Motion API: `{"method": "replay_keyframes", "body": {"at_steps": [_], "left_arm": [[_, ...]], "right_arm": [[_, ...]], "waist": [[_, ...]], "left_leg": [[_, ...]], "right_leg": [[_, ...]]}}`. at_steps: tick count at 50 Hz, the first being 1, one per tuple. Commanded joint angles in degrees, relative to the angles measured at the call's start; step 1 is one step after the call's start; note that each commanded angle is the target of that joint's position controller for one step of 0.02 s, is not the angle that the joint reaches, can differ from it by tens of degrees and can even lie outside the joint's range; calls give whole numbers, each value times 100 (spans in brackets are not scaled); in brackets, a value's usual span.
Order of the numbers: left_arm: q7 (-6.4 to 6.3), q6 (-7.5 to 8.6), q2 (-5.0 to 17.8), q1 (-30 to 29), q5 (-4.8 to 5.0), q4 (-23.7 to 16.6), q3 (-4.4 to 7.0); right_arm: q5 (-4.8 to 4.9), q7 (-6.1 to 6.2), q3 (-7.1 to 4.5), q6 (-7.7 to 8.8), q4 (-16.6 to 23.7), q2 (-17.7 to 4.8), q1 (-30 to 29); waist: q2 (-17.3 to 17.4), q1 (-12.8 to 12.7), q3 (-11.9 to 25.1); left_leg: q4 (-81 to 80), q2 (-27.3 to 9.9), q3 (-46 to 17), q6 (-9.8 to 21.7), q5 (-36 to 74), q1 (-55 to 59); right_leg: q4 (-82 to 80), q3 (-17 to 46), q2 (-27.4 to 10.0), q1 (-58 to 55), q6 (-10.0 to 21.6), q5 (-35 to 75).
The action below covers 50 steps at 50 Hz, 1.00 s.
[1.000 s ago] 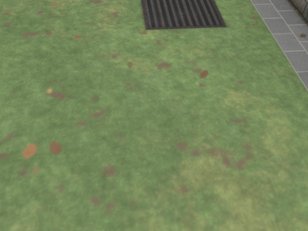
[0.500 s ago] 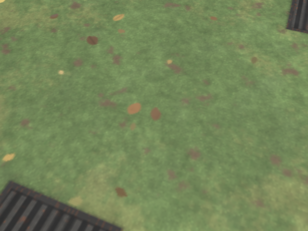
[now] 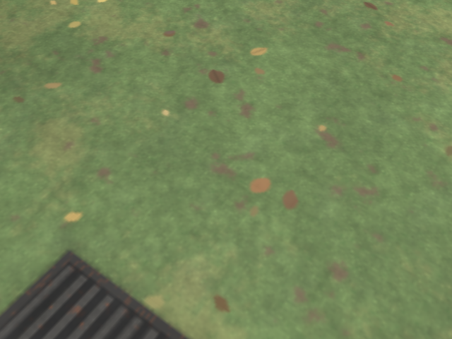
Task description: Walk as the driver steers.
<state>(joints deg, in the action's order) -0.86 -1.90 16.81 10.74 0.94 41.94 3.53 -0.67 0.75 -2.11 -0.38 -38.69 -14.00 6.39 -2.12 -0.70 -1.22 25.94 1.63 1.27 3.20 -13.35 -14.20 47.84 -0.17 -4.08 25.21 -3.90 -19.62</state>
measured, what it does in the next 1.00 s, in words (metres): walks ahead, turning right: right foot, then left foot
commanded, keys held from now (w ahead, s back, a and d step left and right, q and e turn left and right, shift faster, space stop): w+e+shift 0.64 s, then w+shift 0.26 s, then w+q+shift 0.10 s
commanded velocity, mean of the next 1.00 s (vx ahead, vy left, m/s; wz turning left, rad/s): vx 0.81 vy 0.00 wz -0.61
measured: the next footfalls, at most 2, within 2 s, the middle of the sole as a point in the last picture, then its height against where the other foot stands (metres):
right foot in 0.26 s outside the picture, level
left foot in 0.66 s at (284, 315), level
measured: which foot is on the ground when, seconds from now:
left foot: down 0.00-0.26, up 0.28-0.64, down 0.66-1.00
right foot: up 0.00-0.24, down 0.26-0.66, up 0.68-1.00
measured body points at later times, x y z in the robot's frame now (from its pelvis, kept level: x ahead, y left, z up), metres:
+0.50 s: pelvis +0.19 -0.13 +0.00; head +0.20 -0.16 +0.45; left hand +0.25 +0.14 -0.11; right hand +0.29 -0.43 -0.09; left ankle +0.33 -0.01 -0.67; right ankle +0.04 -0.16 -0.74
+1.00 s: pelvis +0.56 -0.33 -0.01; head +0.57 -0.35 +0.44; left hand +0.91 -0.34 -0.05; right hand +0.30 -0.47 -0.13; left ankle +0.52 -0.14 -0.74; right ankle +0.61 -0.54 -0.69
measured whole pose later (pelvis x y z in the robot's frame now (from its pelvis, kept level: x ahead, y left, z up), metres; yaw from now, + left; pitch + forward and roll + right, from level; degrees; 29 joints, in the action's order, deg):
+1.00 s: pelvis +0.56 -0.33 -0.01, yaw -40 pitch +2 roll +2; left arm 5.2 2.8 17.6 -2.2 -2.7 35.8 -0.8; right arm -0.8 -0.8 -2.5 5.9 -53.5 -17.1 33.1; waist -1.7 6.4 0.3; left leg 10.5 1.8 3.9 -0.3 -18.3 5.6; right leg 44.7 1.7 -3.3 41.5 3.9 -2.7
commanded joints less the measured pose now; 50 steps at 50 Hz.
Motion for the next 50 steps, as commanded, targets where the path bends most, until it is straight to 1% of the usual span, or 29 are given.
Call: {"method": "replay_keyframes", "body": {"at_steps": [1, 4, 8, 9, 10, 12, 13, 14, 15, 16, 17, 18, 19, 21, 25, 29, 31, 32, 33, 34, 35, 36, 37, 38, 39, 41, 46, 48, 50], "left_arm": [[76, 128, 792, -444, 170, -581, 150], [134, 292, 567, -476, 130, -612, 109], [239, 359, 356, -254, 164, -594, 58], [474, 187, 500, -141, -323, -564, 78], [568, 128, 491, -11, -308, -525, 115], [588, 129, 482, 720, -243, -236, 133], [518, 172, 668, 1697, -255, 153, 225], [408, 255, 1073, 2579, -270, 316, 279], [345, 296, 1508, 2022, -229, -94, 276], [265, 284, 1490, 1644, -245, -218, 331], [210, 309, 1341, 1574, -252, -240, 314], [190, 337, 1263, 1536, -237, -213, 296], [162, 386, 1162, 1462, -176, -213, 246], [150, 498, 977, 1500, -126, -129, 176], [156, 575, 1013, 1657, -112, 49, 232], [106, 632, 1135, 1654, -55, 192, 292], [98, 658, 1324, 1278, -40, 156, 338], [124, 666, 1485, 1192, -82, 168, 377], [154, 687, 1531, 926, -131, 170, 378], [143, 762, 887, 942, -205, 119, 209], [187, 770, 5, 1267, -31, -190, -28], [199, 724, 267, 1307, -79, -142, -79], [217, 645, 541, 1126, -178, -21, -26], [274, 601, 623, 817, -287, -2, -34], [334, 566, 577, 501, -341, -83, -38], [427, 492, 350, 325, -378, -237, -145], [529, 456, 408, -969, -392, -829, -301], [647, 515, 349, -1494, -384, -1000, -411], [664, 552, 293, -1642, -332, -994, -453]], "right_arm": [[57, -4, -441, 166, 104, -1450, 445], [158, 35, -440, 369, -48, -1289, 631], [168, -23, -498, 494, 1, -1294, 370], [-343, -102, -446, 403, -30, -1254, 472], [-354, -142, -475, 362, -27, -1304, 307], [-263, -127, -452, 297, 23, -1268, 103], [-308, -129, -366, 289, 71, -1009, 3], [-386, -154, -133, 277, 341, -326, -542], [-375, -203, -44, 354, 884, -165, -836], [-390, -263, -78, 471, 908, -548, -905], [-354, -309, -136, 561, 754, -864, -772], [-356, -317, -158, 575, 550, -996, -455], [-393, -334, -152, 530, 466, -1010, -300], [-336, -382, -107, 363, 467, -959, -392], [-187, -399, 48, 272, 687, -734, -1085], [-90, -374, 104, 326, 976, -739, -1573], [-75, -263, 10, 357, 787, -968, -807], [-61, -155, -122, 374, 516, -1256, 158], [-48, -18, -243, 364, 190, -1436, 1489], [-210, 120, -384, 407, -24, -1784, 2696], [-413, 87, -427, 442, -66, -2191, 2520], [-325, 9, -371, 434, 59, -1749, 1547], [-266, -38, -294, 427, 135, -1261, 1020], [-247, -73, -247, 434, 24, -982, 998], [-257, -71, -198, 463, -132, -863, 1088], [-213, -89, -119, 587, -472, -683, 1336], [-80, -126, -129, 782, -800, -906, 1657], [13, -153, -122, 793, -874, -938, 1713], [58, -183, -177, 803, -963, -1233, 1897]], "waist": [[1323, 482, 29], [929, 462, -182], [729, 264, -39], [702, 194, 211], [980, 82, 152], [477, -347, 66], [-455, -762, 178], [-1902, -1170, 125], [-2164, -849, 27], [-1075, -719, -169], [-370, -611, -61], [31, -413, -68], [67, -286, -100], [-96, -207, -370], [-37, -317, -571], [-379, -412, -449], [-391, 21, -52], [-277, 445, 574], [-159, 1197, 1204], [496, 1556, 1896], [2399, 935, 2124], [2172, 493, 1482], [1287, 329, 899], [603, 341, 580], [413, 309, 326], [767, 141, 31], [489, 43, -666], [385, 67, -762], [375, 102, -725]], "left_leg": [[-1741, -1996, -1925, 989, -2787, 440], [-1873, -2332, -2006, 885, -2585, 1278], [-1878, -2150, -1094, 642, -1942, 1211], [-1824, -1882, -395, 408, -2186, 822], [-1693, -1700, -34, 288, -2310, 432], [-668, -1428, 633, 85, -2547, -515], [1162, -996, 1104, -13, -1677, -1101], [3853, -498, 1134, -187, -1954, -2776], [4727, 218, -16, -347, -1992, -4473], [5012, -356, -474, -363, -1332, -4929], [4764, -546, -502, -369, -728, -4639], [4428, -656, -457, -424, -451, -4175], [4086, -712, -429, -496, -288, -3787], [3570, -666, -288, -642, 43, -3425], [2136, -345, -32, -763, 643, -3029], [948, -178, -12, -575, 1216, -1889], [632, 54, 1, -409, 992, -486], [811, 220, 59, -318, 436, 690], [878, 35, 136, -239, 215, 2103], [788, -1056, -1061, -127, -1814, 3339], [-792, -2335, -4200, 176, -4367, 3611], [-1572, -2358, -5434, 396, -4476, 2800], [-1369, -2251, -4493, 527, -3974, 2136], [-1256, -2007, -3676, 606, -2930, 1553], [-1309, -1715, -3000, 529, -2265, 1109], [-1495, -1549, -2382, 583, -1678, 681], [-2277, -1486, -1151, 674, -404, 451], [-2702, -1174, -628, 593, 582, -147], [-2792, -1286, -565, 618, 1792, -174]], "right_leg": [[-20, -41, -36, 604, 329, -277], [-11, 197, -305, 1436, 624, -392], [-263, -54, -444, 1007, 783, -398], [-769, -524, 9, 119, 791, -349], [-921, -846, 153, -400, 813, -166], [-1332, -1219, 494, -1641, 909, 82], [-1590, -779, 599, -2535, 1075, -429], [-2274, 1464, -547, -3095, 1472, -1914], [-3931, 4691, -1272, -3218, 2115, -2824], [-4072, 4692, -1615, -3372, 2292, -2743], [-3774, 4087, -1446, -3243, 2229, -2190], [-3644, 3464, -1146, -2974, 2099, -1699], [-3766, 3096, -874, -2649, 1997, -1501], [-4046, 2634, -561, -2230, 1979, -820], [-4012, 2048, -118, -2027, 1947, 885], [-3918, 2172, -296, -1965, 1738, 2532], [-3290, 2059, -246, -1874, 1451, 4230], [-2199, 1920, -105, -1798, 1307, 5248], [-700, 1733, 124, -1265, 1197, 5232], [1365, 1407, 554, -365, 1163, 3494], [2873, 1144, 1216, 1063, 1081, -806], [3260, 1113, 945, 1498, 1181, -276], [3164, 875, 553, 1491, 1159, 268], [2905, 755, 372, 1332, 1106, 514], [2662, 752, 287, 1240, 1066, 496], [2274, 933, 167, 1276, 964, 398], [803, 810, 92, 2022, 745, 1227], [-469, -60, 9, 888, 732, 1936], [-884, -250, 152, -36, 776, 2214]]}}
Velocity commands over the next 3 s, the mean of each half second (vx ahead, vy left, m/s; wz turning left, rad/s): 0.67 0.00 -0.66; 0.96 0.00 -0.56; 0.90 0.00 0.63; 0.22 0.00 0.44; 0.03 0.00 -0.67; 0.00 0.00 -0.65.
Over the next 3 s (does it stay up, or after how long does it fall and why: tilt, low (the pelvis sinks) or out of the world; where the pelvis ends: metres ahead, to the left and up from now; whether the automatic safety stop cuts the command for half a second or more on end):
stays up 1.15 -0.76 0.00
